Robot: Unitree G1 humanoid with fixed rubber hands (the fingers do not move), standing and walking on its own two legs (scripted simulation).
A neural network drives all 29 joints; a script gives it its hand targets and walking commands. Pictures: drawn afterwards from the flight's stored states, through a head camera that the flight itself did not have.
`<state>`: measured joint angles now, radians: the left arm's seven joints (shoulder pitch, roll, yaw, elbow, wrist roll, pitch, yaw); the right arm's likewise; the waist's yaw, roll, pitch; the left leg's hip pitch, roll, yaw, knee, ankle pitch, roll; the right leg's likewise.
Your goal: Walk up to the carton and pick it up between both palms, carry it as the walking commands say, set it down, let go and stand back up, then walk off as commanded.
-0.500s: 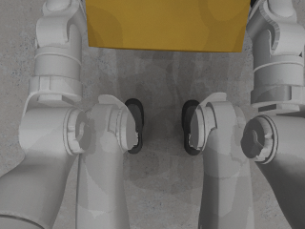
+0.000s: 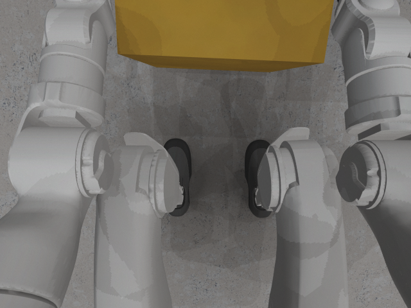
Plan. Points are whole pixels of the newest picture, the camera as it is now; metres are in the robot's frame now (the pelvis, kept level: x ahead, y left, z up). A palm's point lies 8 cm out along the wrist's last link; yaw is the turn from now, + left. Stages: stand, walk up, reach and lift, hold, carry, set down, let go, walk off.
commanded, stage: set down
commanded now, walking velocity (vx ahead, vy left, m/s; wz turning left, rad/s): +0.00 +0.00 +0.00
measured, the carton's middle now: out of the picture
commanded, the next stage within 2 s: none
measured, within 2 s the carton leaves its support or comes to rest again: rests again in 0.34 s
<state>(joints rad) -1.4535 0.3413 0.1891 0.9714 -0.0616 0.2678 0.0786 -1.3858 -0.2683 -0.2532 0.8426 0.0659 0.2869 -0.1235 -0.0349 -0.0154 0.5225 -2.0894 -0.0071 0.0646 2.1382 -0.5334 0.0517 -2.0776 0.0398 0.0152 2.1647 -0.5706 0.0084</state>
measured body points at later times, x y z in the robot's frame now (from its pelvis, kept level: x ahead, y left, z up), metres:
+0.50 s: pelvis +0.00 +0.00 -0.01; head +0.36 -0.01 +0.24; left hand +0.56 +0.16 -0.18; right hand +0.54 -0.19 -0.17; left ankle +0.14 +0.10 -0.35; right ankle +0.13 -0.12 -0.35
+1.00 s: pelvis +0.01 +0.00 -0.03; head +0.36 +0.00 +0.25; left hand +0.56 +0.16 -0.19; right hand +0.54 -0.19 -0.18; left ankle +0.14 +0.10 -0.35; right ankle +0.13 -0.12 -0.35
